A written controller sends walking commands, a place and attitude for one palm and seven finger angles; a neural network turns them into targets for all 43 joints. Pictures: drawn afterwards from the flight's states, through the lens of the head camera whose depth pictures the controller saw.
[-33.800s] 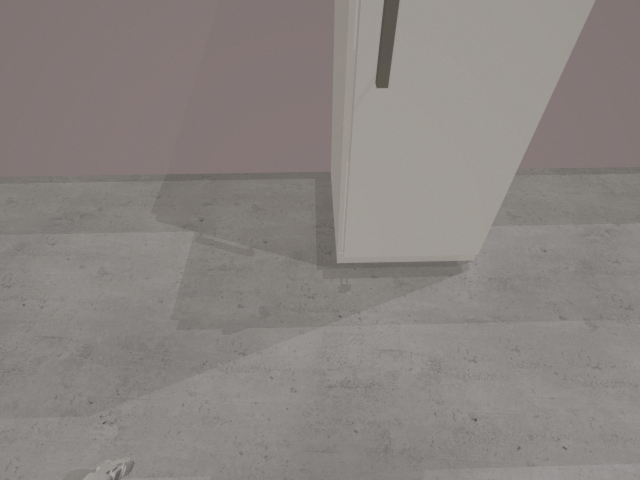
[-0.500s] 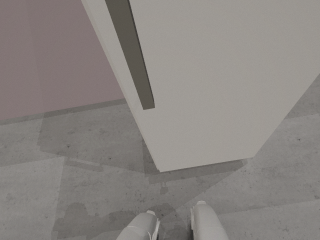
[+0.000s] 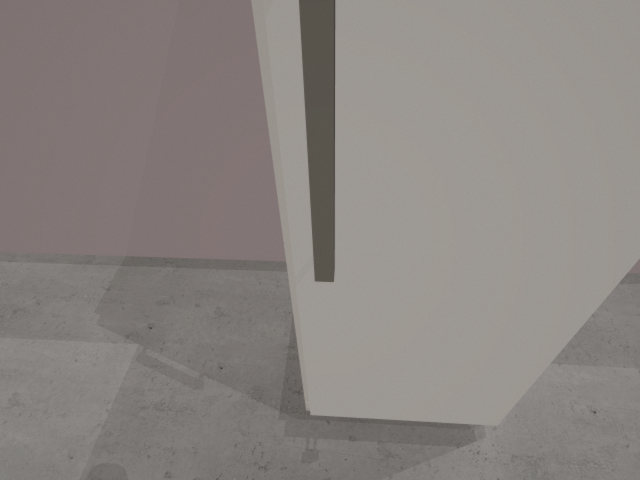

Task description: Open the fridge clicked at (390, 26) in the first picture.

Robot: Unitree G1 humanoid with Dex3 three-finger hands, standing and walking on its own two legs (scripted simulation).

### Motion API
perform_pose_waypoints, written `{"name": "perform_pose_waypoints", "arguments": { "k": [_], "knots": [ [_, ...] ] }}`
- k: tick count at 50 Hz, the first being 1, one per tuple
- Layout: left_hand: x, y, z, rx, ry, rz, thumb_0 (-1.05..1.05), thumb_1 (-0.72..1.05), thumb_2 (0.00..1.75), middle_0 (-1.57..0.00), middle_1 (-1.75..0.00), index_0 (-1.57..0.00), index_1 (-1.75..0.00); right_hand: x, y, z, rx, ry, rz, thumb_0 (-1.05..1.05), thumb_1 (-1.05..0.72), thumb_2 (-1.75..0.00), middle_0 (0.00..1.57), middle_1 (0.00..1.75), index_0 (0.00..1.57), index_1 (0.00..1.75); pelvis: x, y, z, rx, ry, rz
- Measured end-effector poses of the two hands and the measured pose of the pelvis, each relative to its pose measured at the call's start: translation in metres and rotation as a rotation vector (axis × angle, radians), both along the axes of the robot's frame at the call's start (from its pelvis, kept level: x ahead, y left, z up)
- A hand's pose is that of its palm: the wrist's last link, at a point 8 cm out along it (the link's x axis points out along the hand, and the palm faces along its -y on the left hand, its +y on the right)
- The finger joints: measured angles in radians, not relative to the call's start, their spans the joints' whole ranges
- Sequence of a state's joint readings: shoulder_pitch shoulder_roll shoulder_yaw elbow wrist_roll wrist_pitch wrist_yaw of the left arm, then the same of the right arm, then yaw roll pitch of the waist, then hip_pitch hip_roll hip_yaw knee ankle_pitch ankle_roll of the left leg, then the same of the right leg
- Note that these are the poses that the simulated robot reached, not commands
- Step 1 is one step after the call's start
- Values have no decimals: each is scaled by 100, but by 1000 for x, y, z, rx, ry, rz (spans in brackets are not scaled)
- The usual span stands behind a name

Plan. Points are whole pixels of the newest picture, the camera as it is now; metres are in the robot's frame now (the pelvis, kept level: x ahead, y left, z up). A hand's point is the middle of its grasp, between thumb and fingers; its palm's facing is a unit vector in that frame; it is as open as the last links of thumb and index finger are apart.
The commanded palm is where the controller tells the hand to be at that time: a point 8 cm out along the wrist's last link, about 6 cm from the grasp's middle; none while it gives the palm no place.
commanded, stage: relax the arm and regain balance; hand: left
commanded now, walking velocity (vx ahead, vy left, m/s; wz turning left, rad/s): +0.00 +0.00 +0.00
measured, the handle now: (322, 126) +0.41 +0.04 +0.27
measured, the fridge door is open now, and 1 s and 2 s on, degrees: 0 0 0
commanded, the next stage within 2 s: step back with the hand held close in 0.96 s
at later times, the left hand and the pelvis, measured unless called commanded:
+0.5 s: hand out of the picture -0.01 +0.28 -0.15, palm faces +0.03 -0.94 -0.34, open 16.4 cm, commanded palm none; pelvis -0.06 +0.04 +0.01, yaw -1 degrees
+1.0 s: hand out of the picture -0.07 +0.29 -0.15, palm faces +0.05 -0.94 -0.33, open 16.3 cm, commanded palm none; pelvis -0.11 +0.04 +0.01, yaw +0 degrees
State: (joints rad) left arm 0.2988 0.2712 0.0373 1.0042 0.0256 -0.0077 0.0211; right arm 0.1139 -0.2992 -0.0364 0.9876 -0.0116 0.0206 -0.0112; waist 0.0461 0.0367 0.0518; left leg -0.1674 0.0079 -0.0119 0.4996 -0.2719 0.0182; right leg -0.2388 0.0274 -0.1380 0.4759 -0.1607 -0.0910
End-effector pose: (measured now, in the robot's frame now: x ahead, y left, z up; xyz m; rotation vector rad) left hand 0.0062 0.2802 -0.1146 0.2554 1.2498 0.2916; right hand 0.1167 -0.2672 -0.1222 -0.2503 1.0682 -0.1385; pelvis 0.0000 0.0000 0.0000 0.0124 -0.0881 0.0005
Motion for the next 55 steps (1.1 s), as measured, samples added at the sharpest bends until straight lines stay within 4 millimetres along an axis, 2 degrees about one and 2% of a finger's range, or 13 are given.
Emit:
{"name": "perform_pose_waypoints", "arguments": {
  "k": [7,12,16,21,27,31,35,38,41,46,55],
  "knots": [
    [-27,-4,-7,-65,66,15,-2,-51,30,-15,-30,-15,-30,-69,22,-4,23,135,-25,0,-90,-89,20,30,21,30,-11,8,8,-12,-6,-7],
    [-38,6,-3,-64,101,7,-2,-51,30,-15,-30,-15,-30,-124,28,-12,25,236,-80,0,-90,-89,20,30,21,30,-23,17,10,-8,0,-12],
    [-41,17,0,-45,101,0,-2,-50,30,-15,-30,-15,-30,-160,31,-17,25,301,-116,0,-90,-89,20,30,21,30,-32,23,8,-3,0,-15],
    [-36,32,2,-19,80,-18,-2,-51,30,-15,-30,-15,-30,-191,35,-19,22,332,-153,0,-90,-89,20,30,21,30,-44,30,7,-3,-5,-18],
    [-18,46,4,-6,11,-43,-2,-50,30,-15,-30,-15,-30,-218,39,-18,8,325,-182,0,-90,-89,20,30,21,30,-62,37,5,-5,-9,-25],
    [-20,44,10,-6,-50,-40,-1,-50,30,-15,-30,-15,-30,-216,36,-24,3,310,-159,0,-90,-89,20,30,21,30,-71,38,3,-8,-9,-13],
    [-42,42,7,21,-58,-40,-1,-50,30,-15,-30,-15,-30,-192,25,-29,8,224,-133,0,-90,-89,20,30,21,30,-83,31,-4,11,4,-22],
    [-65,38,8,19,-2,-40,-1,-50,30,-15,-30,-15,-30,-174,18,-21,11,155,-131,0,-90,-89,20,30,21,30,-91,31,1,-6,-2,-13],
    [-78,38,6,9,26,-29,-1,-50,30,-15,-30,-15,-30,-163,14,-10,-4,114,-123,0,-90,-89,20,30,21,30,-94,32,4,-2,11,-12],
    [-81,47,-4,-12,31,-22,-1,-50,30,-15,-30,-15,-30,-164,13,-4,-61,131,-76,0,-90,-89,20,30,20,30,-102,40,0,-14,29,12],
    [-83,62,7,0,32,-28,-1,-49,30,-15,-30,-15,-30,-166,32,-1,-36,169,-30,0,-90,-89,20,30,21,30,-111,47,9,-3,20,4]
  ]
}}
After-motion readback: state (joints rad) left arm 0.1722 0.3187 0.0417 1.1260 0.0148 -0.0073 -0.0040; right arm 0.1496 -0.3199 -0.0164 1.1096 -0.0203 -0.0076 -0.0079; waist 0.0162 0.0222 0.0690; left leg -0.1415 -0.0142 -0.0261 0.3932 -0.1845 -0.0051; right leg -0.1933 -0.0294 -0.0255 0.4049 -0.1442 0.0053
